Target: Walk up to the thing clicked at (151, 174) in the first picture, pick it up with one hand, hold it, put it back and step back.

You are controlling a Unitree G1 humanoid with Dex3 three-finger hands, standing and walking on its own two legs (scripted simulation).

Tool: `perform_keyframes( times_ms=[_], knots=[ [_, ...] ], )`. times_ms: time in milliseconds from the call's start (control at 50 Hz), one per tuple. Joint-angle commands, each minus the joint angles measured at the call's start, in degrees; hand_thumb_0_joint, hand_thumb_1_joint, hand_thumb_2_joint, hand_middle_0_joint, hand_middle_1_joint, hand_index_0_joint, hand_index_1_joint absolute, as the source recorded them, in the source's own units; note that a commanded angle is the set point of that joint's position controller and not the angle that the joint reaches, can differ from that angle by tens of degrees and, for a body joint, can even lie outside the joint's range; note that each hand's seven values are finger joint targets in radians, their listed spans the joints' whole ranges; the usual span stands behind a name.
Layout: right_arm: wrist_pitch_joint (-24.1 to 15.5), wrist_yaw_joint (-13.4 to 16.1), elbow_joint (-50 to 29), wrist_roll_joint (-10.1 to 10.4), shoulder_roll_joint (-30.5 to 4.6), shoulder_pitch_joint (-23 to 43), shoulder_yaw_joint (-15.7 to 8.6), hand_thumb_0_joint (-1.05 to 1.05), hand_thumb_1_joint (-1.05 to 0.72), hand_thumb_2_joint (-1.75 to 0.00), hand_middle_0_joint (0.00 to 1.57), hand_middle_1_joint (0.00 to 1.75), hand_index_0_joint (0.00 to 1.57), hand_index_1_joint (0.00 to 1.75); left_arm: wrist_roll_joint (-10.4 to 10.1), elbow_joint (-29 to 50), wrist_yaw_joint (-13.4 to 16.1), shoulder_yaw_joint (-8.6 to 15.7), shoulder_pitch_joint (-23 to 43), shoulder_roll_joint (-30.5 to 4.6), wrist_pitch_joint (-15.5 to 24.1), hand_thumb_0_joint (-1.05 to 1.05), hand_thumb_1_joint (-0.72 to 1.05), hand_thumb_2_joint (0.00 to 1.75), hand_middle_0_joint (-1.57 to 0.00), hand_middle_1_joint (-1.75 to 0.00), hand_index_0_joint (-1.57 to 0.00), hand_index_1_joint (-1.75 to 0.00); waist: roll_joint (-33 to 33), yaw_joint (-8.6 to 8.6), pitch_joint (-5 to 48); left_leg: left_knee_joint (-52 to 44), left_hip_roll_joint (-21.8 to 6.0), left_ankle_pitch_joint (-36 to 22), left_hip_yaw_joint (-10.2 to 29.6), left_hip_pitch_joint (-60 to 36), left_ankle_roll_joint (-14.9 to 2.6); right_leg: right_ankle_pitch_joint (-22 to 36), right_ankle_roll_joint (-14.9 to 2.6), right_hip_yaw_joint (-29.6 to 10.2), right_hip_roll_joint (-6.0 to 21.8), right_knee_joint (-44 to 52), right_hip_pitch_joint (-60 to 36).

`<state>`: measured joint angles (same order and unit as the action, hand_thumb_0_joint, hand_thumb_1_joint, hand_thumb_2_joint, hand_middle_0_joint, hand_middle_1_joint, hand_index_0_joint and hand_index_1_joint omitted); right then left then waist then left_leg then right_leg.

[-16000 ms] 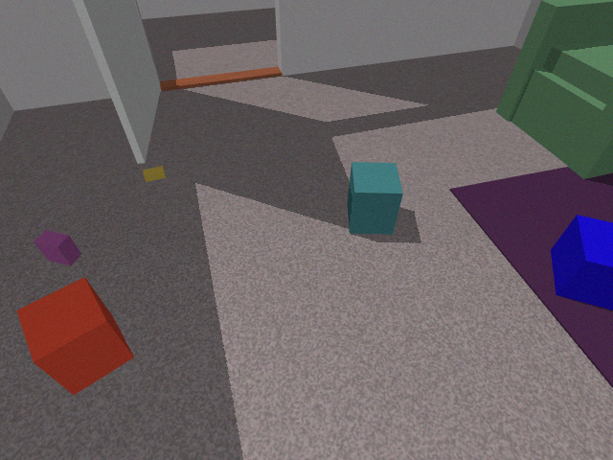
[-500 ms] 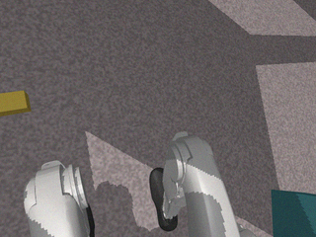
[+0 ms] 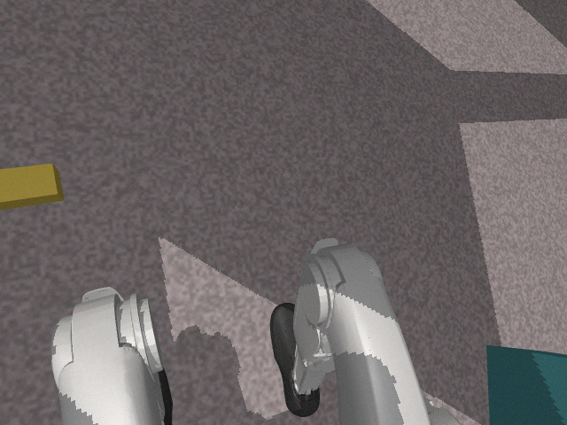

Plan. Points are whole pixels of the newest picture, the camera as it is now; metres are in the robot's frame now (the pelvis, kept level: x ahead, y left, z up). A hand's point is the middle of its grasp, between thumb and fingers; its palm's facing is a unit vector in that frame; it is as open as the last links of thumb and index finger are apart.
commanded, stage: rise first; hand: left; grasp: from above
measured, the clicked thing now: (22, 187) +0.50 +0.31 -0.30
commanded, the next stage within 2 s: none
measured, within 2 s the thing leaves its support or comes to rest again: neither
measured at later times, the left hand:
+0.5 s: hand out of the picture +0.46 +0.34 -0.17, palm faces -0.44 -0.09 -0.89, open 13.5 cm
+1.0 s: hand out of the picture +0.46 +0.34 -0.17, palm faces -0.44 -0.09 -0.90, open 13.4 cm
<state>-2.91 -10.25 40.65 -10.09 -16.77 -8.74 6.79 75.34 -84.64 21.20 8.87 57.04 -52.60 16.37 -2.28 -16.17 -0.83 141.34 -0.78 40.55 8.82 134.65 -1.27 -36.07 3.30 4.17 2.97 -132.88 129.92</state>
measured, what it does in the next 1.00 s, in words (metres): stands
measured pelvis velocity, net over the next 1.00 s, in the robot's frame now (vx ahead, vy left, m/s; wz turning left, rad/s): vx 0.00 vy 0.00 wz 0.00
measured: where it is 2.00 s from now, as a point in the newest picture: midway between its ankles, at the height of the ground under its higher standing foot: (231, 406)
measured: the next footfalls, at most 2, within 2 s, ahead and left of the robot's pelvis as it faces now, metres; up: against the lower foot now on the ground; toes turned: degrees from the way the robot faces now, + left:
none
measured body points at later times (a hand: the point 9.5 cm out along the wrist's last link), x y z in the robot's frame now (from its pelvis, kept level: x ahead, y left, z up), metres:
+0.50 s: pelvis +0.00 +0.00 +0.00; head +0.25 +0.09 +0.36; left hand +0.48 +0.34 -0.12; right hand +0.04 -0.28 -0.09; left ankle +0.07 +0.12 -0.29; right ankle +0.12 -0.14 -0.29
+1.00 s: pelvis +0.00 +0.00 +0.00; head +0.25 +0.09 +0.36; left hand +0.48 +0.35 -0.12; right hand +0.05 -0.28 -0.08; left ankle +0.07 +0.12 -0.29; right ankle +0.12 -0.14 -0.29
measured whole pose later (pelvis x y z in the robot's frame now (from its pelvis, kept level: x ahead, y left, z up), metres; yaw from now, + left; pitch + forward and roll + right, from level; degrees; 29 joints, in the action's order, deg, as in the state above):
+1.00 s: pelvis +0.00 +0.00 +0.00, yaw +0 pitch +33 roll -11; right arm -3.4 -10.2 40.1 -9.6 -17.0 -9.4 6.6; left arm 75.6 -84.5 20.8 9.0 57.4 -52.4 15.9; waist -2.0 -16.4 -0.6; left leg 141.2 -0.6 40.1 8.8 134.7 -1.0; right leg -35.7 3.2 4.0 2.9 -132.9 130.2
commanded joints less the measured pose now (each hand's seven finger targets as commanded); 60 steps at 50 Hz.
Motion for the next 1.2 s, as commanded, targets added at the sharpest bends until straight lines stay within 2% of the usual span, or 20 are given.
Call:
perform_keyframes(
  times_ms=[0, 240, 340, 480, 520, 580, 680, 700, 740, 820, 900, 920, 940, 1000, 1020, 1080, 1100, 1120, 1140, 1180],
  knots=[
    [0.0, 0.7, 0.2, 0.4, -16.2, -12.9, -5.3, 0.00, -0.90, -0.90, 0.20, 0.30, 0.20, 0.30, -0.9, 7.6, 2.0, 2.1, 15.7, -15.7, -0.4, 0.00, -0.50, 0.99, -0.15, -0.92, -0.13, -0.94, 23.4, -0.08, 38.3, -16.4, 1.1, -12.7, -4.8, -32.5, 0.29, 11.3, -4.72, 5.9, -3.2, 10.8, -17.3],
    [0.0, 0.8, -0.5, 0.6, -16.4, -12.2, -5.3, 0.00, -0.90, -0.90, 0.20, 0.30, 0.20, 0.30, -1.3, 6.9, 1.2, 1.1, 16.9, -14.6, 0.1, 0.00, -0.46, 0.95, -0.17, -0.90, -0.16, -0.91, 22.6, -0.86, 36.9, -17.1, 1.1, -10.0, -4.4, -31.1, 0.17, 9.0, -4.71, 6.0, -3.1, 11.1, -16.2],
    [-0.3, 0.7, -0.9, 0.5, -16.7, -13.2, -5.2, 0.00, -0.90, -0.90, 0.20, 0.30, 0.20, 0.30, -0.9, 8.0, 1.2, 2.8, 17.4, -17.4, 0.3, 0.00, -0.44, 0.94, -0.19, -0.88, -0.17, -0.89, 22.9, -0.72, 38.2, -16.1, 1.3, -12.8, -5.0, -31.5, 0.12, 11.2, -4.64, 5.7, -3.0, 10.8, -18.2],
    [0.1, 0.8, -0.3, 0.6, -16.3, -12.7, -5.2, 0.00, -0.89, -0.90, 0.20, 0.30, 0.20, 0.30, -1.6, 6.4, 0.8, 1.5, 15.8, -15.7, 0.1, 0.00, -0.44, 0.93, -0.18, -0.88, -0.17, -0.89, 22.1, -0.09, 37.4, -16.8, 1.3, -10.5, -5.0, -30.0, 0.15, 9.1, -4.89, 5.8, -3.2, 11.3, -17.3],
    [0.1, 0.8, -0.4, 0.4, -16.2, -12.7, -4.9, 0.00, -0.89, -0.90, 0.20, 0.30, 0.20, 0.30, -1.1, 6.3, 0.8, 1.2, 16.7, -15.5, 0.3, 0.00, -0.44, 0.93, -0.19, -0.88, -0.17, -0.89, 21.5, -0.95, 37.5, -16.2, 1.3, -10.7, -5.3, -29.3, -0.03, 9.6, -4.76, 5.8, -3.4, 11.3, -18.3],
    [0.2, 0.9, -0.2, 0.3, -16.1, -12.9, -4.8, 0.00, -0.89, -0.90, 0.20, 0.30, 0.20, 0.30, -1.2, 7.6, 1.3, 1.9, 17.5, -16.9, 0.6, 0.00, -0.44, 0.93, -0.18, -0.88, -0.17, -0.89, 22.3, -0.54, 39.2, -15.8, 1.4, -11.6, -5.7, -29.3, -0.05, 10.4, -4.73, 5.5, -3.5, 11.3, -19.9],
    [0.0, 1.0, 0.0, 0.5, -16.1, -12.8, -4.9, 0.00, -0.89, -0.90, 0.20, 0.30, 0.20, 0.30, -1.0, 7.2, 1.6, 1.0, 18.4, -15.2, 0.7, 0.00, -0.41, 0.91, -0.21, -0.86, -0.19, -0.87, 22.3, -1.05, 37.8, -16.0, 1.3, -10.5, -5.4, -29.7, 0.03, 9.5, -4.82, 5.8, -3.5, 11.5, -18.0],
    [0.0, 1.0, 0.3, 0.5, -16.1, -12.7, -4.8, 0.00, -0.89, -0.90, 0.20, 0.30, 0.20, 0.30, -0.9, 6.9, 1.8, 1.0, 17.7, -15.7, 0.7, 0.00, -0.42, 0.92, -0.21, -0.85, -0.19, -0.87, 22.5, -0.21, 38.2, -16.4, 1.3, -10.9, -5.1, -30.2, 0.21, 9.6, -5.01, 5.8, -3.5, 11.1, -17.6],
    [-0.2, 1.0, 0.3, 0.4, -16.1, -13.1, -4.8, 0.00, -0.89, -0.90, 0.20, 0.30, 0.20, 0.30, -0.5, 6.4, 1.8, 0.8, 17.8, -15.1, 0.3, 0.00, -0.42, 0.92, -0.20, -0.87, -0.19, -0.88, 22.5, -0.99, 37.8, -16.0, 1.3, -12.0, -5.2, -31.1, 0.21, 10.5, -4.85, 5.9, -3.4, 10.9, -17.3],
    [-0.4, 1.0, 0.0, 0.5, -16.7, -12.9, -5.3, 0.00, -0.89, -0.90, 0.20, 0.30, 0.20, 0.30, -0.6, 8.0, 2.4, 2.0, 18.1, -15.9, 0.2, 0.00, -0.41, 0.91, -0.21, -0.85, -0.19, -0.86, 25.3, -0.46, 38.6, -17.5, 1.2, -12.3, -4.1, -33.3, 0.68, 10.6, -4.70, 6.4, -3.0, 9.9, -15.8],
    [-0.7, 0.7, -0.3, 0.8, -16.4, -13.4, -5.5, 0.00, -0.89, -0.90, 0.20, 0.30, 0.20, 0.30, -0.7, 8.5, 1.6, 1.1, 17.7, -14.6, -0.8, 0.00, -0.41, 0.92, -0.21, -0.84, -0.19, -0.86, 24.8, -1.13, 38.1, -16.9, 1.3, -12.1, -4.9, -32.5, 0.40, 10.8, -4.75, 5.9, -2.9, 10.6, -16.3],
    [-0.6, 0.7, -0.8, 1.0, -16.4, -12.6, -5.8, 0.00, -0.89, -0.90, 0.20, 0.30, 0.20, 0.30, -1.2, 9.0, 1.7, 2.2, 17.1, -15.8, -0.7, 0.00, -0.41, 0.91, -0.21, -0.84, -0.20, -0.86, 24.1, 0.07, 39.2, -17.1, 1.2, -11.9, -4.9, -32.4, 0.36, 10.6, -4.91, 5.8, -3.0, 10.9, -16.8],
    [-0.6, 0.9, -0.7, 0.9, -16.6, -12.7, -5.6, 0.00, -0.89, -0.90, 0.20, 0.30, 0.20, 0.30, -1.1, 8.7, 1.6, 2.3, 16.7, -16.0, -0.8, 0.00, -0.40, 0.91, -0.22, -0.84, -0.20, -0.86, 24.1, -0.10, 39.8, -16.8, 1.3, -12.8, -5.0, -32.6, 0.37, 11.3, -4.79, 5.8, -2.9, 10.8, -17.2],
    [-0.5, 0.6, -0.1, 1.1, -15.9, -13.2, -5.6, 0.00, -0.89, -0.90, 0.20, 0.30, 0.20, 0.30, -1.5, 7.4, 1.0, 0.5, 16.1, -13.4, -1.0, 0.00, -0.41, 0.91, -0.21, -0.85, -0.19, -0.87, 22.8, -0.47, 38.5, -16.5, 1.3, -12.2, -5.2, -31.2, 0.13, 10.8, -4.90, 5.7, -3.2, 11.1, -17.4],
    [-0.6, 0.6, -1.1, 1.0, -16.5, -13.0, -5.5, 0.00, -0.89, -0.89, 0.20, 0.30, 0.20, 0.30, -1.4, 7.7, 1.0, 2.0, 17.1, -15.3, -0.9, 0.00, -0.40, 0.90, -0.20, -0.86, -0.19, -0.86, 21.4, -1.36, 37.7, -16.3, 1.4, -12.2, -5.1, -30.4, 0.02, 10.8, -4.73, 5.7, -3.0, 11.2, -17.5],
    [-0.6, 0.5, -0.3, 1.1, -16.1, -13.3, -5.5, 0.00, -0.89, -0.89, 0.20, 0.30, 0.20, 0.30, -1.6, 6.6, 0.4, 0.2, 16.0, -13.1, -0.7, 0.00, -0.39, 0.89, -0.22, -0.85, -0.21, -0.86, 22.2, -0.90, 37.8, -16.2, 1.3, -12.2, -5.2, -31.0, 0.13, 10.7, -4.82, 5.6, -3.2, 11.2, -17.6],
    [-0.5, 0.7, -1.0, 1.0, -16.6, -12.6, -5.5, 0.00, -0.89, -0.90, 0.20, 0.30, 0.20, 0.30, -1.7, 7.8, 0.8, 2.0, 17.3, -15.7, -0.2, 0.00, -0.39, 0.90, -0.22, -0.85, -0.21, -0.86, 21.0, -1.14, 38.0, -16.1, 1.3, -11.7, -4.9, -29.7, 0.05, 10.4, -4.78, 5.8, -3.2, 11.3, -18.1],
    [-0.4, 0.6, -0.4, 1.0, -16.0, -13.4, -5.0, 0.00, -0.89, -0.90, 0.20, 0.30, 0.20, 0.30, -1.2, 6.8, 0.7, 0.5, 17.0, -14.3, 0.0, 0.00, -0.39, 0.90, -0.22, -0.84, -0.21, -0.85, 21.5, -1.15, 37.0, -16.0, 1.5, -11.4, -5.6, -28.8, 0.01, 10.2, -4.80, 5.5, -3.3, 11.4, -18.8],
    [-0.5, 0.7, -0.8, 1.0, -16.7, -13.1, -5.5, 0.00, -0.89, -0.90, 0.20, 0.30, 0.20, 0.30, -1.1, 7.0, 0.9, 3.1, 17.0, -17.5, 0.1, 0.00, -0.39, 0.89, -0.21, -0.86, -0.21, -0.86, 20.5, -0.94, 37.5, -15.8, 1.4, -11.3, -5.5, -29.1, -0.07, 10.0, -4.75, 5.5, -3.3, 11.4, -19.0],
    [-0.3, 0.7, -1.1, 0.6, -16.7, -12.9, -5.1, 0.00, -0.89, -0.89, 0.20, 0.30, 0.20, 0.30, -0.7, 7.2, 1.4, 2.8, 17.7, -16.6, 0.7, 0.00, -0.39, 0.90, -0.22, -0.84, -0.20, -0.85, 22.3, -1.03, 38.1, -15.7, 1.4, -12.3, -5.2, -29.7, 0.17, 10.5, -4.77, 5.9, -3.2, 10.8, -18.7]
  ],
)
